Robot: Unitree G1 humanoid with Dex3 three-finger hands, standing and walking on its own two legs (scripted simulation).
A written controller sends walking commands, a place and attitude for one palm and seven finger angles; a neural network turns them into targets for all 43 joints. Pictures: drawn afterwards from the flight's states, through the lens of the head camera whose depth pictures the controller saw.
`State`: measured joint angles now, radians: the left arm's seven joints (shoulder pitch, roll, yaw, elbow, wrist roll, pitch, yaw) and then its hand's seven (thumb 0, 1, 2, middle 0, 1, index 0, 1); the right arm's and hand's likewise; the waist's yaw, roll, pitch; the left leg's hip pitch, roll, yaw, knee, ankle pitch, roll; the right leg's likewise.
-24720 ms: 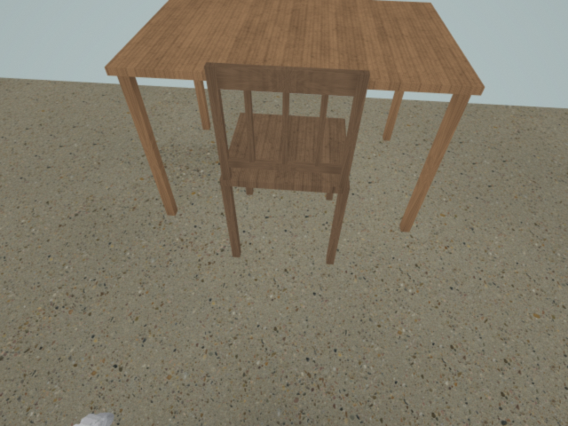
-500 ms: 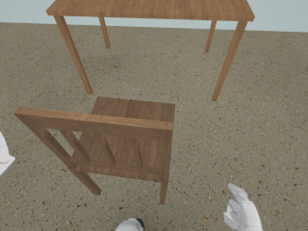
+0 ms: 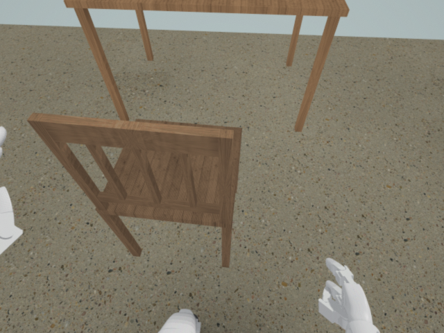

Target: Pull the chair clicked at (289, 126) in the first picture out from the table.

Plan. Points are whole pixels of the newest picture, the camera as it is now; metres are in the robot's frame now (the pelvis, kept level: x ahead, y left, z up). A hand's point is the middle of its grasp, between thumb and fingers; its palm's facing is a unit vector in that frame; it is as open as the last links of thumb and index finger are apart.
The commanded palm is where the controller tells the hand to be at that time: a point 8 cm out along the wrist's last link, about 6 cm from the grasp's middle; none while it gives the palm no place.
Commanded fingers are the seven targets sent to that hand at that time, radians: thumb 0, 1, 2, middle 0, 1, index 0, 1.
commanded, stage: stop stepping back and stand still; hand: left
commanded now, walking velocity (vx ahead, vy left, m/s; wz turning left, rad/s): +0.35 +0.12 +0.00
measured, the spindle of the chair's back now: (148, 176) +0.47 +0.22 -0.10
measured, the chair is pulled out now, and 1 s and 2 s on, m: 0.64 0.64 0.64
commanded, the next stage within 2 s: let the arm hang, fingers relaxed in 0.72 s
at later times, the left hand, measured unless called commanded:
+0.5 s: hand out of the picture +0.12 +0.29 +0.19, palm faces +0.49 -0.72 -0.49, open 7.4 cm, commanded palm +0.05 +0.32 +0.19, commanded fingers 0.00 0.90 0.90 -0.20 -0.30 -0.20 -0.30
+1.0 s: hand out of the picture +0.11 +0.26 -0.07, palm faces +0.15 -0.93 -0.33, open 7.4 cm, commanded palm none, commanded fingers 0.00 0.90 0.90 -0.20 -0.30 -0.20 -0.30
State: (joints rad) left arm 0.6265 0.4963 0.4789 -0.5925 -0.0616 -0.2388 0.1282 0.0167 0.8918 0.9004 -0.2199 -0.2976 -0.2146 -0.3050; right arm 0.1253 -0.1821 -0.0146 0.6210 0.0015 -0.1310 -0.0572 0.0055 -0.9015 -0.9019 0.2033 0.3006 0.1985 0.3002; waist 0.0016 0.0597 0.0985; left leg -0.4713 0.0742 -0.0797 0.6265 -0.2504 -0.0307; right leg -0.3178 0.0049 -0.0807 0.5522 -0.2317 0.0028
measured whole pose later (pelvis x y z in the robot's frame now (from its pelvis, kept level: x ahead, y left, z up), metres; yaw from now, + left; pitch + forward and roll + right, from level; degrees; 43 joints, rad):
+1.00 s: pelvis -0.06 +0.04 +0.00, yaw +4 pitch +1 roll +0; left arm 0.27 0.22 0.09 0.41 0.03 0.05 0.03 0.01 0.91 0.90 -0.20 -0.29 -0.19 -0.30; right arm 0.16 -0.22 -0.01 0.78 -0.02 -0.03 0.01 0.00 -0.90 -0.90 0.20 0.30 0.20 0.30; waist -0.02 0.05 -0.01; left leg -0.26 -0.04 0.02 0.58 -0.33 0.05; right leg -0.31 -0.05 -0.05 0.58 -0.28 0.02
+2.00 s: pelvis -0.06 +0.02 +0.01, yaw +3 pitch -2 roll +0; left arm 0.34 0.10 0.00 1.09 0.01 0.01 0.04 0.01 0.92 0.90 -0.21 -0.29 -0.20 -0.30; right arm 0.37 -0.10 0.01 1.09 -0.01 -0.01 -0.04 0.00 -0.91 -0.90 0.20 0.30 0.19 0.30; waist 0.00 0.01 0.03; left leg -0.15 0.00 0.02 0.46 -0.28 0.01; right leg -0.21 0.00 -0.04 0.45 -0.21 -0.02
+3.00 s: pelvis -0.05 +0.02 +0.02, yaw +3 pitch -2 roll +0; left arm 0.33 0.11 0.00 1.09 0.01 0.01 0.04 0.01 0.92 0.90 -0.20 -0.29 -0.20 -0.30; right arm 0.35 -0.09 0.01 1.11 -0.01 -0.02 -0.04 0.00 -0.91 -0.90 0.20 0.30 0.19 0.30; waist 0.00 0.01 0.05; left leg -0.13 0.00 0.03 0.43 -0.28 0.02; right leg -0.19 -0.01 -0.04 0.44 -0.22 -0.01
